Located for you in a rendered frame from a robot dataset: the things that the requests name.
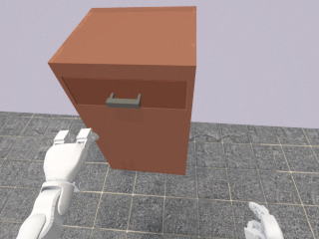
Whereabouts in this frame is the left robot hand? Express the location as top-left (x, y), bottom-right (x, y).
top-left (43, 128), bottom-right (99, 192)

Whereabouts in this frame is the cabinet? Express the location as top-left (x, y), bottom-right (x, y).
top-left (48, 6), bottom-right (196, 175)

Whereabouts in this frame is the right robot hand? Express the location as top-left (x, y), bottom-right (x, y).
top-left (244, 201), bottom-right (284, 239)

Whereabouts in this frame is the handle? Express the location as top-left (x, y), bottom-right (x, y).
top-left (106, 93), bottom-right (142, 109)

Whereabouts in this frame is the left robot forearm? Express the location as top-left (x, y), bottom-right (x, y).
top-left (16, 180), bottom-right (75, 239)

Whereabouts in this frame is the drawer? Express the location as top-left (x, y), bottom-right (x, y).
top-left (63, 77), bottom-right (187, 110)

